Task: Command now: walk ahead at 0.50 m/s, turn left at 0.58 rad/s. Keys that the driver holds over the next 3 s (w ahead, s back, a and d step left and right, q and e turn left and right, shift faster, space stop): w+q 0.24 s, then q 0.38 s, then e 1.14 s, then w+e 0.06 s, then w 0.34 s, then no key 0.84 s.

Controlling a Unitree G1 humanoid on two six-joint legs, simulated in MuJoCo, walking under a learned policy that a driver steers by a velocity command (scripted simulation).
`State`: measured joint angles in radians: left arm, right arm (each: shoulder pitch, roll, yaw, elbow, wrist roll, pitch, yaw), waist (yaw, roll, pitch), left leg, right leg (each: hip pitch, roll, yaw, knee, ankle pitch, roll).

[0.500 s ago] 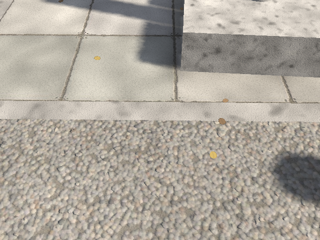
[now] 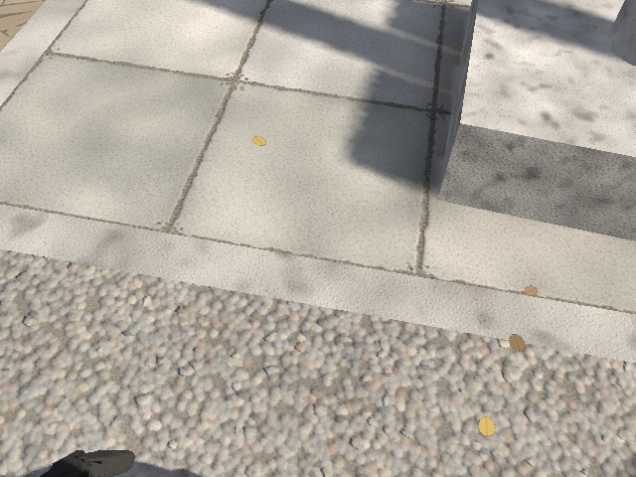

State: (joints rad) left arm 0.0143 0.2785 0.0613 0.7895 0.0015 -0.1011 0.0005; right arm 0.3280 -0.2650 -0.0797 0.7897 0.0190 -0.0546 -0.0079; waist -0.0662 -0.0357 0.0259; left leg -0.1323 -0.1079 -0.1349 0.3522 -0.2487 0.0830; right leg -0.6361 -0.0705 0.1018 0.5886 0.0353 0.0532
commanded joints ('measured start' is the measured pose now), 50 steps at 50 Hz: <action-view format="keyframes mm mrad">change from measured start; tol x32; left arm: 1 -94 87 16 -94 -10 -23 -11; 8 361 255 77 -3 4 -33 -13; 50 195 234 40 -38 5 120 17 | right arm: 1 30 -156 -40 -45 7 -4 -10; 50 -171 -76 -11 -153 -34 55 -35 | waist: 1 -1 135 -26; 8 123 -314 -383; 14 76 -73 0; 28 25 -51 -103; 31 64 343 -397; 50 26 -174 -58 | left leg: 1 -58 226 -195 -49 151 124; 5 -7 217 -269 118 220 85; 8 -604 34 -33 863 -368 -47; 10 -682 136 -17 964 -214 -57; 28 -228 92 206 160 156 -1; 30 203 311 -131 136 819 135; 31 371 526 -537 90 814 373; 37 -177 300 -45 -18 445 166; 50 -260 123 213 323 -48 -68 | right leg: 1 137 58 -29 -87 33 -10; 6 551 -25 27 -140 -99 -123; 8 1025 -377 703 -259 -439 -333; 14 478 -188 110 -381 -66 -225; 28 599 -175 -254 -39 436 -151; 31 -1 127 -135 762 -781 8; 32 -21 59 -18 801 -695 -1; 50 386 -172 174 -178 37 -207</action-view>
